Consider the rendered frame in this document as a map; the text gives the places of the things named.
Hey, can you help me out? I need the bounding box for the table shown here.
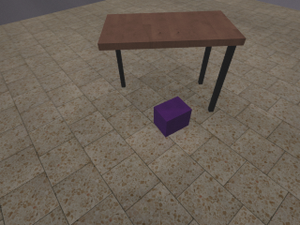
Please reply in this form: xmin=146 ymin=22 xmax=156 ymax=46
xmin=97 ymin=10 xmax=246 ymax=113

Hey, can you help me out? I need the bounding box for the carton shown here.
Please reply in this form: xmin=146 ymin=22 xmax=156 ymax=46
xmin=154 ymin=97 xmax=192 ymax=137

